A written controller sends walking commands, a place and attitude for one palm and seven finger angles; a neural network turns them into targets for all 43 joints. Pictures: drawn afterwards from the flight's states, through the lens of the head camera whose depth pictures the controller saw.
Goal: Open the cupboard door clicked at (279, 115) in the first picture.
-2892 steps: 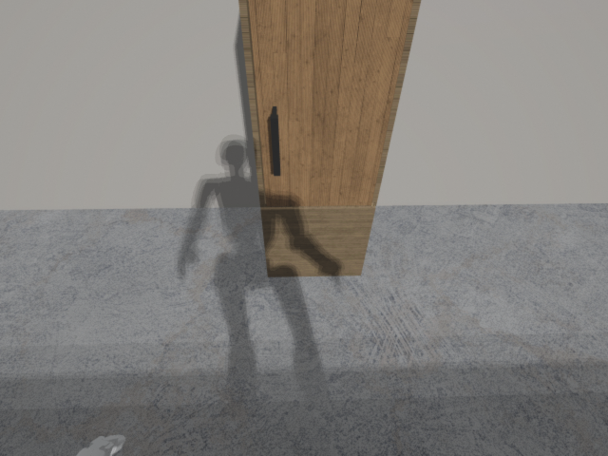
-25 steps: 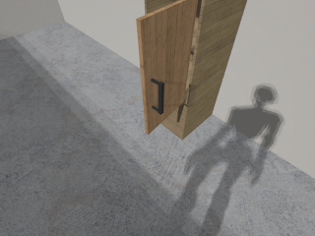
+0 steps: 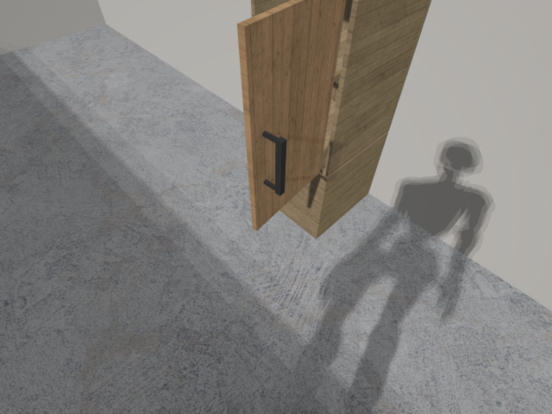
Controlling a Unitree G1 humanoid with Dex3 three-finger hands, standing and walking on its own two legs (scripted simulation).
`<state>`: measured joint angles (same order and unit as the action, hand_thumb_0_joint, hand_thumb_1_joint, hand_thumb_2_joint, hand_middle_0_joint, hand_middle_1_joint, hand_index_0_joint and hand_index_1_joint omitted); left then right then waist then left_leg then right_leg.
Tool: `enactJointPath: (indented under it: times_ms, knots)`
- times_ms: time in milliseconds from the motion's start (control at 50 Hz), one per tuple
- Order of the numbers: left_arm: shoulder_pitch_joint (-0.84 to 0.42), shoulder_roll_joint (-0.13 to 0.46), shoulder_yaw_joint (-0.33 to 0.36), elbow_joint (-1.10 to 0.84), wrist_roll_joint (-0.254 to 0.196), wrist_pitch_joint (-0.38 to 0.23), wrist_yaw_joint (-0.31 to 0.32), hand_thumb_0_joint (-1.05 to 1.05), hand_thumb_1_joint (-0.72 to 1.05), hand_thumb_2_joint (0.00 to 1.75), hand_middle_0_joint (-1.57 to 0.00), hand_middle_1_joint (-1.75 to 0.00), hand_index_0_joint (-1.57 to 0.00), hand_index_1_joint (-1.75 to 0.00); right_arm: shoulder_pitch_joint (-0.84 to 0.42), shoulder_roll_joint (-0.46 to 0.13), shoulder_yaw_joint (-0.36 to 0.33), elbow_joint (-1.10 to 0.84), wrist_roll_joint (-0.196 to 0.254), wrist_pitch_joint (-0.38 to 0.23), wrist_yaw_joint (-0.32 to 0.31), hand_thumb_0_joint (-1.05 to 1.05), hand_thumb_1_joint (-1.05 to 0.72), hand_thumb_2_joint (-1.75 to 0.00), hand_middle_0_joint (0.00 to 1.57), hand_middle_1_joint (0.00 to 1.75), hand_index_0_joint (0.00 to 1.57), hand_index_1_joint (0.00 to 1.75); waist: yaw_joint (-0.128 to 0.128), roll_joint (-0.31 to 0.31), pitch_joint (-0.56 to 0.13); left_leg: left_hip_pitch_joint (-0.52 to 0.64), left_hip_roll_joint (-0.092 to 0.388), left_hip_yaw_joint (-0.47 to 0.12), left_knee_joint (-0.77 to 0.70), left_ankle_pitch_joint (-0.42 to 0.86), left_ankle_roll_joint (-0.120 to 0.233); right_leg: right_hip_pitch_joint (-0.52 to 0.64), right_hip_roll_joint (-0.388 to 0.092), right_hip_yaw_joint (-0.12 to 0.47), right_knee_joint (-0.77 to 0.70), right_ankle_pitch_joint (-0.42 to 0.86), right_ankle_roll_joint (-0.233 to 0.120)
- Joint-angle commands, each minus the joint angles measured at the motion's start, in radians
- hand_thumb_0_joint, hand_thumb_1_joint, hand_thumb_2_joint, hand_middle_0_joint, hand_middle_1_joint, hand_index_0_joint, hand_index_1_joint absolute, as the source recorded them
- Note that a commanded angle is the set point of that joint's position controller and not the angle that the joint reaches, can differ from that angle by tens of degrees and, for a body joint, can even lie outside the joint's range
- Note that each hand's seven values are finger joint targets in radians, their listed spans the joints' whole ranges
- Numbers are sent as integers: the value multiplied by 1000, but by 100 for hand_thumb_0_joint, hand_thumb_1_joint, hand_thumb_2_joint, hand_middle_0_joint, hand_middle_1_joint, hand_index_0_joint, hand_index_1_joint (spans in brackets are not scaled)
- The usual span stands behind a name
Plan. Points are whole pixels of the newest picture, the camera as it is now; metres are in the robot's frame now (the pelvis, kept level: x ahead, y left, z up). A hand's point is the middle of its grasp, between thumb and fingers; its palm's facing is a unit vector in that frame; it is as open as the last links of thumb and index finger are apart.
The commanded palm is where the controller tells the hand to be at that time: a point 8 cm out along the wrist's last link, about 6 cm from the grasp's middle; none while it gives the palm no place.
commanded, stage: look to check the result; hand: left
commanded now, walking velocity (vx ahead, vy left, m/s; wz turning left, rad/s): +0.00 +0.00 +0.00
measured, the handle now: (274, 164) +0.68 +0.04 -0.09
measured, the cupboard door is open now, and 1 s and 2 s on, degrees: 96 96 96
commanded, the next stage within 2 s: stand and wait in 0.38 s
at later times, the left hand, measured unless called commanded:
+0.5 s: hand out of the picture +0.06 +0.21 -0.17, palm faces -0.01 -0.96 -0.26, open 7.4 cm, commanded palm none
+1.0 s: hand out of the picture +0.09 +0.21 -0.16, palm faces -0.02 -0.95 -0.30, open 7.4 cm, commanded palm none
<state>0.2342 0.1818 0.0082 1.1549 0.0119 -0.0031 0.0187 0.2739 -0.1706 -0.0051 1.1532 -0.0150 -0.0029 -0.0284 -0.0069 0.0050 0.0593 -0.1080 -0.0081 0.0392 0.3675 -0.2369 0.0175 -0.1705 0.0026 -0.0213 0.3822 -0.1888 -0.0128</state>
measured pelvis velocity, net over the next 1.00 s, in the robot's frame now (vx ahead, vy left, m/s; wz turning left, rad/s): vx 0.02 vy -0.01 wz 0.00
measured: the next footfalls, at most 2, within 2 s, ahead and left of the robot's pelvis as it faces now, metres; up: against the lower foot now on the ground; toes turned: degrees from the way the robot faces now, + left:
none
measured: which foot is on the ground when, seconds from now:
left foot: down 0.00-1.00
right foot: down 0.00-1.00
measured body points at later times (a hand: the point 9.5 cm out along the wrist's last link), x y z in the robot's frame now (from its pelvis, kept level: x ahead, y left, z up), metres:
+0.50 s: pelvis +0.01 +0.00 +0.00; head +0.03 -0.01 +0.45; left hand +0.06 +0.26 -0.15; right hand +0.03 -0.26 -0.16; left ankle -0.02 +0.11 -0.75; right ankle +0.01 -0.11 -0.75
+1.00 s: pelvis +0.02 -0.01 +0.00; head +0.04 -0.02 +0.45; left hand +0.09 +0.26 -0.14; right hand +0.07 -0.29 -0.15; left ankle -0.02 +0.11 -0.75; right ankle +0.01 -0.11 -0.75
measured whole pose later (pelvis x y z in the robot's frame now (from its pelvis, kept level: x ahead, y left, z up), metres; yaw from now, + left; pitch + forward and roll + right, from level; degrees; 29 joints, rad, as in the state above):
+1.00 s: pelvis +0.02 -0.01 +0.00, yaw +0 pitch -1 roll +0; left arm 0.12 0.27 0.01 1.13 0.01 -0.01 0.01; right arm 0.15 -0.28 -0.01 1.13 -0.02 0.00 -0.02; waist -0.01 0.01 0.06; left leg -0.06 0.01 0.03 0.30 -0.23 0.00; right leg -0.13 0.02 -0.03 0.34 -0.20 -0.03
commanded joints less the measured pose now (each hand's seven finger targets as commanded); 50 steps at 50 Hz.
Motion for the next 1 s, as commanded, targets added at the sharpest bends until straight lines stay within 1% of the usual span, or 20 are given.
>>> enactJointPath:
  times_ms: [0,100,200,260,340,400,440,460,480,500,540,560,620,640,700,760,820,920,940,980]
  knots:
    - [17,140,22,-35,-4,-22,12,0,90,90,-20,-30,-20,-30,52,-132,-20,-28,-3,-17,-10,0,-90,-90,20,30,20,30,-3,13,-10,-41,112,-95,-77,111,15,25,-105,102,-66,96,-33]
    - [4,154,24,-36,-4,-22,11,0,90,90,-20,-30,-20,-30,36,-147,-21,-31,-2,-19,-10,0,-90,-90,20,30,20,30,-2,17,-12,-39,118,-97,-84,123,14,31,-106,100,-63,106,-32]
    - [-16,172,26,-41,-3,-24,10,0,90,90,-20,-30,-20,-30,17,-166,-23,-37,-3,-20,-8,0,-90,-90,20,30,20,30,-2,-6,-17,-29,119,-102,-84,147,14,36,-108,101,-64,131,-33]
    - [-27,182,27,-44,-3,-25,9,0,90,90,-20,-30,-20,-30,3,-176,-24,-39,-3,-21,-7,0,-90,-90,20,30,20,30,-1,8,-24,-26,120,-101,-84,154,13,42,-112,100,-65,141,-33]
    - [-42,198,30,-51,-3,-27,7,0,90,90,-20,-30,-20,-30,-20,-195,-26,-45,-2,-20,-5,0,-90,-90,20,30,20,30,1,-1,-16,-24,118,-101,-86,146,12,36,-111,103,-72,137,-33]
    - [-58,206,30,-54,-3,-27,6,0,90,90,-20,-30,-20,-30,-26,-203,-26,-45,-4,-21,-3,0,-90,-90,20,30,20,30,-1,8,-37,-18,122,-101,-92,155,9,52,-113,104,-71,146,-33]
    - [-66,215,33,-59,-3,-29,7,0,90,90,-20,-30,-20,-30,-35,-215,-27,-49,-2,-22,-3,0,-90,-90,20,30,20,30,0,2,-48,-8,123,-104,-88,182,10,59,-113,103,-68,171,-35]
    - [-69,216,32,-58,-3,-29,6,0,90,90,-20,-30,-20,-30,-40,-213,-27,-48,-4,-23,-3,0,-90,-90,20,30,20,30,-1,13,-51,-5,124,-103,-89,192,9,61,-116,100,-65,182,-34]
    - [-74,220,31,-58,-4,-29,6,0,90,90,-20,-30,-20,-30,-45,-216,-26,-48,-4,-23,-3,0,-90,-90,20,30,20,30,-1,3,-47,-5,124,-105,-92,192,8,60,-115,102,-65,183,-33]
    - [-73,221,31,-58,-4,-29,6,0,90,90,-20,-30,-20,-30,-48,-221,-27,-49,-4,-23,-3,0,-90,-90,20,30,20,30,0,12,-57,2,125,-102,-91,195,8,64,-116,104,-67,186,-34]
    - [-78,228,33,-61,-3,-30,5,0,90,90,-20,-30,-20,-30,-59,-230,-28,-53,-2,-22,-3,0,-90,-90,20,30,20,30,0,1,-52,7,126,-99,-89,195,8,57,-114,103,-70,190,-34]
    - [-84,231,32,-60,-3,-30,6,0,90,90,-20,-30,-20,-30,-60,-227,-28,-49,-4,-22,-2,0,-90,-90,20,30,20,30,-1,7,-48,5,125,-101,-91,199,7,59,-118,103,-70,199,-34]
    - [-93,239,33,-62,-4,-31,5,0,90,90,-20,-30,-20,-30,-68,-239,-28,-51,-4,-22,-2,0,-90,-90,20,30,20,30,-2,-11,-60,12,127,-101,-94,206,6,70,-118,105,-69,215,-34]
    - [-93,243,35,-66,-3,-32,5,0,90,90,-20,-30,-20,-30,-72,-247,-30,-56,-3,-22,-2,0,-90,-90,20,30,20,30,-1,-7,-66,18,127,-97,-88,213,7,69,-117,106,-71,223,-36]
    - [-99,248,34,-64,-4,-32,5,0,90,90,-20,-30,-20,-30,-78,-249,-29,-54,-4,-22,-1,0,-90,-90,20,30,20,30,-3,4,-77,26,128,-96,-93,215,4,78,-119,109,-71,231,-35]
    - [-108,256,35,-66,-4,-33,5,0,90,90,-20,-30,-20,-30,-87,-254,-30,-55,-3,-21,0,0,-90,-90,20,30,20,30,-3,3,-70,26,129,-95,-92,218,3,78,-121,109,-75,239,-36]
    - [-112,262,34,-65,-5,-34,5,0,90,90,-20,-30,-20,-30,-90,-265,-29,-56,-4,-22,-1,0,-90,-90,20,30,20,30,-3,-2,-84,36,131,-95,-94,238,2,88,-120,109,-72,261,-37]
    - [-116,272,34,-67,-5,-35,5,0,90,90,-20,-30,-20,-30,-99,-272,-29,-55,-4,-22,0,0,-90,-90,20,30,20,30,-3,5,-87,44,132,-91,-95,246,0,93,-123,111,-75,282,-38]
    - [-117,277,36,-69,-4,-36,5,0,90,90,-20,-30,-20,-30,-100,-276,-29,-59,-2,-21,-1,0,-90,-90,20,30,20,30,-2,-6,-84,44,131,-93,-92,252,2,91,-121,111,-76,289,-39]
    - [-121,277,35,-67,-5,-36,5,0,90,90,-20,-30,-20,-30,-98,-276,-28,-57,-3,-21,-1,0,-90,-90,20,30,20,30,-4,-4,-88,43,134,-92,-95,251,0,100,-123,111,-76,291,-39]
